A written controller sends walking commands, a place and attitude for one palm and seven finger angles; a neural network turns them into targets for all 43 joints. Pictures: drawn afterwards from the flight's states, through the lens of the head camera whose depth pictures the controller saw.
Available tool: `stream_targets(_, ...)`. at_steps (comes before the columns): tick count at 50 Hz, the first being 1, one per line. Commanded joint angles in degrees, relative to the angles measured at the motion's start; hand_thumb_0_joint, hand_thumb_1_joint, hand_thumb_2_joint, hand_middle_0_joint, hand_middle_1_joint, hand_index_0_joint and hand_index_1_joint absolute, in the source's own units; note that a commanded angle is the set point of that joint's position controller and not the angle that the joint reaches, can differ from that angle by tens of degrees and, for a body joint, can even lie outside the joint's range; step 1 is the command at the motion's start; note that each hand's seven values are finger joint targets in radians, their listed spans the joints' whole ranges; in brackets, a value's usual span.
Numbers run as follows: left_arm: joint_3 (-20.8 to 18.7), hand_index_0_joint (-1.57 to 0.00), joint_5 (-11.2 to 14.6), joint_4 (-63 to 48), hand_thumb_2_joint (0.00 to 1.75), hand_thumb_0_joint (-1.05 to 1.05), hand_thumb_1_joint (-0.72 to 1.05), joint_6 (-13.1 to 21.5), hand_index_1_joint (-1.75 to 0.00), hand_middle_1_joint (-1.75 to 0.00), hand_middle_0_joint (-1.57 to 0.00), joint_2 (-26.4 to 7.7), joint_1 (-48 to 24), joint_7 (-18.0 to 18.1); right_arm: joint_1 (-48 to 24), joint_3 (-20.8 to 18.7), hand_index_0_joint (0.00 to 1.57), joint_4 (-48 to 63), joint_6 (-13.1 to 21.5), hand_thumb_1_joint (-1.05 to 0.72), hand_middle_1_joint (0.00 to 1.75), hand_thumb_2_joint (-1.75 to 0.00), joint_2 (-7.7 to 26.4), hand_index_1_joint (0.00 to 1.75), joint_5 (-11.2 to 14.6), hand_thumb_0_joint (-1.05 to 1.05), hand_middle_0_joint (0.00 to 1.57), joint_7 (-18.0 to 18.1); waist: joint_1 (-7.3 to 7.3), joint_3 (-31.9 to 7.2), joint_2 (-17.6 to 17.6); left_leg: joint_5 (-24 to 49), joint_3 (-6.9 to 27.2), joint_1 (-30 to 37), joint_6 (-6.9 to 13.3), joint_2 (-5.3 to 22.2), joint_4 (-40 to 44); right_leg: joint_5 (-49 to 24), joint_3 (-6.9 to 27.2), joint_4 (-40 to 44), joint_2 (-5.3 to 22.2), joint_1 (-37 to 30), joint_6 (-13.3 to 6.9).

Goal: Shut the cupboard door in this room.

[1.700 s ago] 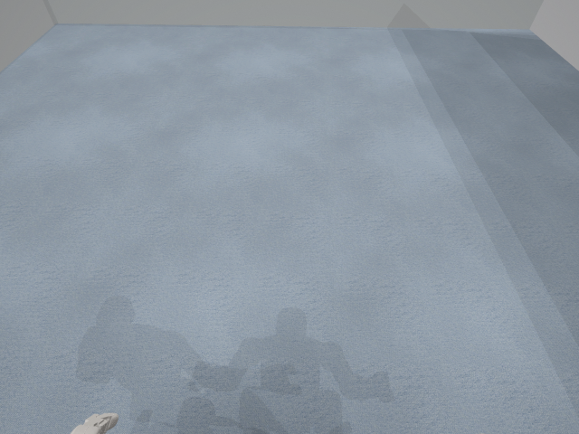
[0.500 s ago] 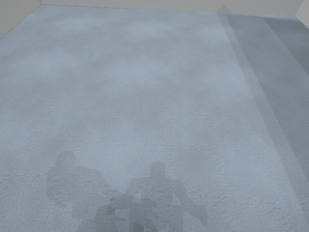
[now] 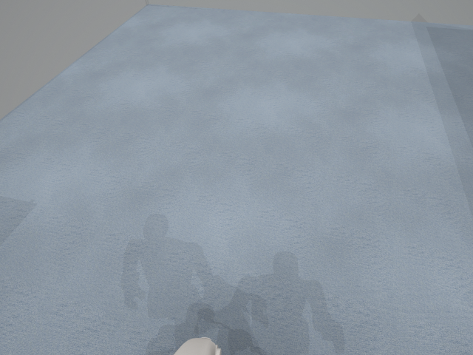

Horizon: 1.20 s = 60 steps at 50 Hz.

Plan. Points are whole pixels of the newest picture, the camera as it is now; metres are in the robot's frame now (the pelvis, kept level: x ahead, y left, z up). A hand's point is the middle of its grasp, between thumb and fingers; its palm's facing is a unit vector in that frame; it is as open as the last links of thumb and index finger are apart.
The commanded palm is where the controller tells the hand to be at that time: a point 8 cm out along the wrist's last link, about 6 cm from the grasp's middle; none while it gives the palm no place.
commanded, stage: turn or walk to find it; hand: left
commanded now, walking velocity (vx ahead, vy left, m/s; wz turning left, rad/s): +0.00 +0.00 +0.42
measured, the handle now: out of the picture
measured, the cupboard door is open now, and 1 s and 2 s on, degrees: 91 91 91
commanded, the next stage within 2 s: stand and wait in 1.32 s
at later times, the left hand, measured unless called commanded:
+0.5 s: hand out of the picture -0.02 +0.26 -0.17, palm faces +0.25 -0.94 -0.24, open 7.4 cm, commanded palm none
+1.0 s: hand out of the picture -0.09 +0.22 -0.17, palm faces +0.46 -0.86 -0.23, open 7.3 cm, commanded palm none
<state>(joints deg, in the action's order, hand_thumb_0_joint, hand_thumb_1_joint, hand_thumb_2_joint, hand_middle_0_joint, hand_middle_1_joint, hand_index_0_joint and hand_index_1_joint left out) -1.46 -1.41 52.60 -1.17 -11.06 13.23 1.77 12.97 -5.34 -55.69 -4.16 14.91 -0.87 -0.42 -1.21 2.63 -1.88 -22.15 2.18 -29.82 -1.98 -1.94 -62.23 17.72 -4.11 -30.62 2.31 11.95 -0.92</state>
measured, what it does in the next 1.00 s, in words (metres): steps on the spot, turning left: left foot, then right foot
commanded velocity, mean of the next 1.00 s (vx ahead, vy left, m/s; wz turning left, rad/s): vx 0.00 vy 0.00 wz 0.42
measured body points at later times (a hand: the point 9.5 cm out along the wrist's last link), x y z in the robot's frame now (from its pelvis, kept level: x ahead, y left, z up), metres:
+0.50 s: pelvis -0.03 +0.04 +0.00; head -0.01 +0.06 +0.45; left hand -0.03 +0.31 -0.15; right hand +0.10 -0.18 -0.13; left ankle -0.04 +0.14 -0.74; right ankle -0.01 -0.10 -0.68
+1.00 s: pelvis -0.06 +0.02 +0.00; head -0.03 +0.04 +0.45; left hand -0.12 +0.26 -0.15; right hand +0.10 -0.20 -0.15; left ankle -0.12 +0.13 -0.72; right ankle -0.01 -0.09 -0.74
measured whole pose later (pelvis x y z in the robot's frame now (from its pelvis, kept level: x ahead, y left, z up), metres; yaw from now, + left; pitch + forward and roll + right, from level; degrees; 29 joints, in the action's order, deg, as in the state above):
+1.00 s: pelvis -0.06 +0.02 +0.00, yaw +27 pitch +0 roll +1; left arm -2.4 -1.9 53.2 -1.1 -11.4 13.5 1.1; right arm 12.2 -4.2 -56.8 -3.9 13.3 -0.5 -0.6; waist 0.1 4.2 1.6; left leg -23.7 -3.3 -18.6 -2.7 2.0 -42.5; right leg 17.6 -11.0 -32.4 7.3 14.0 0.9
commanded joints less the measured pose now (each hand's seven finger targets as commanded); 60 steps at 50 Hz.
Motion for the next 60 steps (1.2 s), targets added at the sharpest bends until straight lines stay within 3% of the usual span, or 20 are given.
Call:
stream_targets(1, -2.8, -0.20, -0.4, -3.6, 0.90, 0.00, 0.90, 1.5, -0.30, -0.30, -0.20, -11.4, 0.9, 0.7, -2.5, 0.0, 0.20, 4.4, 0.9, -0.90, 0.30, -0.90, 2.3, 0.30, 0.0, 0.00, 0.20, -0.6, 1.38, 2.0, 11.3, -1.1, -2.6, 0.4, -1.1, 2.7, 0.9, -14.2, 8.0, 12.4, 15.0, 1.7, -7.3)
stream_targets(6, -3.7, -0.20, -0.7, -1.7, 0.90, 0.00, 0.90, 1.2, -0.30, -0.30, -0.20, -14.2, 5.5, 0.4, -6.4, 1.0, 0.20, 5.6, 1.8, -0.90, 0.30, -0.90, 1.9, 0.30, 0.5, 0.00, 0.20, -0.5, 4.01, -1.6, 14.0, -4.8, -6.0, 6.1, -0.7, 2.2, 17.0, -27.9, 6.3, 7.2, 16.8, -4.6, -7.8)
stream_targets(10, -3.6, -0.20, 0.2, -1.7, 0.90, 0.00, 0.90, 0.4, -0.30, -0.30, -0.20, -13.2, 3.5, 0.1, 0.2, 0.7, 0.20, 3.8, 2.9, -0.90, 0.30, -0.90, 4.8, 0.30, 0.4, 0.00, 0.20, -0.3, 0.04, -5.9, 7.7, 12.4, -5.1, 23.0, 1.0, 3.7, 38.9, -23.4, -0.4, -5.1, 13.4, 2.0, -0.8)
stream_targets(11, -3.3, -0.20, 0.6, -3.3, 0.90, 0.00, 0.90, -0.1, -0.30, -0.30, -0.20, -9.8, 4.6, -0.2, 1.6, -0.5, 0.20, 4.0, 3.5, -0.90, 0.30, -0.90, 10.6, 0.30, -0.2, 0.00, 0.20, -0.1, -0.33, -7.5, -7.9, 26.9, 11.0, 31.0, 6.1, 17.0, 41.8, -2.5, -4.5, -15.9, 6.9, 14.7, 3.5)
stream_targets(12, -2.2, -0.20, 0.2, -5.3, 0.90, 0.00, 0.90, -0.2, -0.30, -0.30, -0.20, -7.5, 2.1, -0.2, 4.3, -1.2, 0.20, 3.7, 3.2, -0.90, 0.30, -0.90, 13.9, 0.30, 0.0, 0.00, 0.20, 0.1, -1.72, -6.8, -14.1, 42.4, 18.2, 30.1, 12.7, 25.2, 42.3, 19.5, -2.7, -25.7, 3.4, 20.3, 4.7)
stream_targets(14, -2.7, -0.20, 0.3, -4.4, 0.90, 0.00, 0.90, -1.0, -0.30, -0.30, -0.20, -8.1, -3.1, 0.0, 3.7, -0.6, 0.20, 2.6, 3.5, -0.90, 0.30, -0.90, 11.3, 0.30, -0.3, 0.00, 0.20, 1.4, -2.24, -5.1, -10.7, 37.9, 16.2, 25.0, 13.3, 21.1, 42.2, 14.4, 3.8, -33.6, 3.7, 21.1, 4.3)
stream_targets(18, -2.8, -0.20, 0.5, -1.9, 0.90, 0.00, 0.90, -0.8, -0.30, -0.30, -0.20, -7.7, 0.1, -0.9, -1.6, 0.5, 0.20, 4.4, 4.0, -0.90, 0.30, -0.90, 8.1, 0.30, -0.1, 0.00, 0.20, 1.7, 0.56, -4.1, -6.6, 34.8, 9.2, 22.6, 11.2, 14.8, 42.3, 6.4, 2.8, -31.7, 3.1, 17.9, 5.3)
stream_targets(26, -2.6, -0.20, 0.8, -3.5, 0.90, 0.00, 0.90, -0.7, -0.30, -0.30, -0.20, -5.8, -1.3, -0.5, -0.7, -0.4, 0.20, 4.6, 3.1, -0.90, 0.30, -0.90, 8.3, 0.30, -0.6, 0.00, 0.20, 1.4, -0.22, -3.1, -6.2, 26.6, 15.1, 19.0, 12.4, 14.5, 42.9, 7.5, 2.3, -15.9, 0.5, 10.5, 4.9)
stream_targets(30, -2.8, -0.20, 0.9, -2.9, 0.90, 0.00, 0.90, 0.1, -0.30, -0.30, -0.20, -6.2, 3.4, -0.1, -2.2, -0.8, 0.20, 5.3, 2.7, -0.90, 0.30, -0.90, 8.0, 0.30, -0.4, 0.00, 0.20, 1.0, 2.06, -4.2, -5.3, 23.7, 16.2, 13.2, 10.3, 12.1, 38.8, -0.1, 1.9, -1.1, -1.0, -0.3, 4.1)
stream_targets(31, -3.0, -0.20, 0.8, -2.6, 0.90, 0.00, 0.90, 0.7, -0.30, -0.30, -0.20, -6.9, 5.2, 0.0, -2.1, -0.6, 0.20, 5.6, 2.7, -0.90, 0.30, -0.90, 7.1, 0.30, -0.1, 0.00, 0.20, 0.8, 3.07, -5.3, -2.1, 20.2, 14.7, 10.0, 8.0, 9.7, 35.3, -5.1, 2.4, 7.3, 0.4, -6.0, 4.0)
stream_targets(33, -4.4, -0.20, -0.4, -3.7, 0.90, 0.00, 0.90, 1.4, -0.30, -0.30, -0.20, -15.1, 5.4, 0.6, -1.1, 0.1, 0.20, 7.6, 2.7, -0.90, 0.30, -0.90, 1.4, 0.30, 0.2, 0.00, 0.20, 0.4, 3.61, -3.6, 19.9, -8.8, 0.4, -5.0, 0.9, -2.7, 12.8, -9.4, 24.7, 16.0, 23.4, -10.2, -5.3)
stream_targets(37, -3.2, -0.20, 0.0, -5.8, 0.90, 0.00, 0.90, 1.4, -0.30, -0.30, -0.20, -10.0, -3.1, 0.5, -0.3, -0.8, 0.20, 4.2, 1.0, -0.90, 0.30, -0.90, 3.4, 0.30, -0.5, 0.00, 0.20, -0.5, -0.17, 0.9, 9.6, -0.3, 1.1, -1.1, 0.2, 2.6, -7.1, -5.1, 11.4, 15.1, 15.9, 3.5, -6.3)
stream_targets(39, -3.1, -0.20, -0.1, -5.7, 0.90, 0.00, 0.90, 1.5, -0.30, -0.30, -0.20, -9.5, -3.1, 0.5, 1.1, -0.6, 0.20, 3.4, 0.7, -0.90, 0.30, -0.90, 2.6, 0.30, -0.5, 0.00, 0.20, -0.7, -0.12, 0.8, 11.6, 1.2, -0.9, -0.4, -0.7, 3.2, -6.1, -5.8, 7.1, 14.8, 14.9, 3.1, -5.8)
stream_targets(46, -4.2, -0.20, -0.6, -2.2, 0.90, 0.00, 0.90, 1.2, -0.30, -0.30, -0.20, -12.8, 4.0, 0.3, -4.8, 0.9, 0.20, 4.5, 1.8, -0.90, 0.30, -0.90, 0.7, 0.30, 0.2, 0.00, 0.20, -0.6, 4.20, -2.6, 13.1, -5.0, -6.0, 4.9, -1.0, 3.3, 16.7, -24.4, 4.4, 8.3, 17.5, -6.3, -7.6)
stream_targets(50, -4.3, -0.20, 0.1, -1.5, 0.90, 0.00, 0.90, 0.5, -0.30, -0.30, -0.20, -12.4, 2.4, 0.1, 1.0, 0.8, 0.20, 3.1, 2.8, -0.90, 0.30, -0.90, 2.3, 0.30, 0.3, 0.00, 0.20, -0.2, 0.89, -5.9, 9.7, 9.1, -7.2, 18.7, 0.3, 3.1, 36.6, -24.6, -1.4, -1.8, 15.4, -1.8, -1.9)
stream_targets(51, -4.0, -0.20, 0.6, -2.4, 0.90, 0.00, 0.90, 0.0, -0.30, -0.30, -0.20, -10.3, 3.1, -0.1, 2.8, 0.1, 0.20, 2.9, 3.3, -0.90, 0.30, -0.90, 6.5, 0.30, -0.1, 0.00, 0.20, -0.1, -0.13, -7.7, -0.4, 19.6, 1.8, 26.6, 3.1, 10.4, 40.6, -13.2, -4.6, -10.2, 11.3, 6.9, 1.6)
stream_targets(52, -3.0, -0.20, 0.7, -4.7, 0.90, 0.00, 0.90, -0.2, -0.30, -0.30, -0.20, -6.5, 2.4, -0.5, 4.8, -1.1, 0.20, 3.2, 3.6, -0.90, 0.30, -0.90, 11.6, 0.30, -0.3, 0.00, 0.20, 0.1, -0.91, -6.9, -15.5, 40.2, 18.0, 31.1, 10.4, 23.8, 42.0, 15.7, -5.9, -21.3, 4.6, 20.1, 5.4)
stream_targets(53, -2.6, -0.20, 0.1, -5.2, 0.90, 0.00, 0.90, -0.8, -0.30, -0.30, -0.20, -7.1, -2.1, -0.2, 7.4, -1.4, 0.20, 1.8, 3.5, -0.90, 0.30, -0.90, 12.0, 0.30, -0.3, 0.00, 0.20, 0.8, -3.28, -6.8, -11.3, 39.6, 18.1, 27.4, 14.0, 25.3, 42.7, 19.0, -0.6, -29.7, 4.1, 19.7, 4.8)
stream_targets(57, -3.1, -0.20, 0.5, -2.5, 0.90, 0.00, 0.90, -0.6, -0.30, -0.30, -0.20, -6.8, -1.9, -0.9, -0.2, 0.3, 0.20, 3.4, 4.1, -0.90, 0.30, -0.90, 7.2, 0.30, -0.4, 0.00, 0.20, 1.9, 0.23, -4.3, -7.0, 39.7, 8.8, 23.8, 11.5, 16.6, 41.0, 8.3, 2.7, -32.6, 4.0, 19.2, 5.1)
stream_targets(60, -2.9, -0.20, 0.7, -2.2, 0.90, 0.00, 0.90, -0.8, -0.30, -0.30, -0.20, -6.6, -1.9, -1.0, 0.2, 0.3, 0.20, 3.5, 4.1, -0.90, 0.30, -0.90, 7.6, 0.30, -0.3, 0.00, 0.20, 1.9, -0.07, -4.1, -6.0, 39.0, 9.0, 23.6, 11.7, 15.6, 41.5, 7.6, 2.2, -27.4, 2.9, 16.6, 5.5)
